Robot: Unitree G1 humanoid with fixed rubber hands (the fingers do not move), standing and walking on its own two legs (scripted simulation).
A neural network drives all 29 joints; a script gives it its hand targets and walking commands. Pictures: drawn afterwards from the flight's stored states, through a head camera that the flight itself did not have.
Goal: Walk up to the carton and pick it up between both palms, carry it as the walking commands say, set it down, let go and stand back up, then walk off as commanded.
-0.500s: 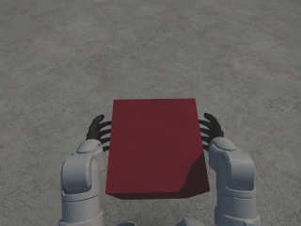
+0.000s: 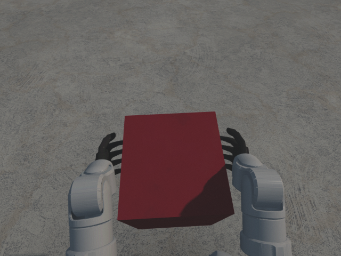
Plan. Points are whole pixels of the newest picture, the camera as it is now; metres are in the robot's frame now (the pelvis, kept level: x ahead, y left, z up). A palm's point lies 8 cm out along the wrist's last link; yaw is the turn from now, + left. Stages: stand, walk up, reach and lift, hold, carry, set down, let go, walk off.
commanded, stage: carry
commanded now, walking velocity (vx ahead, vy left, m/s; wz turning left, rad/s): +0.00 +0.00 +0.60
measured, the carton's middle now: (172, 176) +0.29 -0.01 +0.00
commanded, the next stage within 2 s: hold in 2.00 s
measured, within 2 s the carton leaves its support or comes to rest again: neither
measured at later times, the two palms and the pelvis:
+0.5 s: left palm (71, 219) +0.17 +0.17 +0.11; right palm (227, 184) +0.23 -0.11 +0.10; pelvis -0.07 -0.02 +0.02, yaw +14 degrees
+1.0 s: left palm out of the picture +0.07 +0.22 +0.10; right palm (205, 219) +0.16 -0.05 +0.11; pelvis -0.14 +0.00 +0.01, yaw +16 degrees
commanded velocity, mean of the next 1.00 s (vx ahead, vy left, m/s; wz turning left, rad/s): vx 0.00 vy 0.00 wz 0.17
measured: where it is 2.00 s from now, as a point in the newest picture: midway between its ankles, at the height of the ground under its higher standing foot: outside the picture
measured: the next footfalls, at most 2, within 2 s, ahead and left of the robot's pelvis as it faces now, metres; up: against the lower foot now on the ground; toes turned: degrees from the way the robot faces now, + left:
right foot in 0.34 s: +0.02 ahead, -0.09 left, +0.00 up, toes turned +17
left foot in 0.68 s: -0.11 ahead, +0.13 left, +0.00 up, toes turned +12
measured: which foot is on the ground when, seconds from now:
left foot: down 0.00-0.36, up 0.38-0.66, down 0.68-1.00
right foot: up 0.00-0.32, down 0.34-1.00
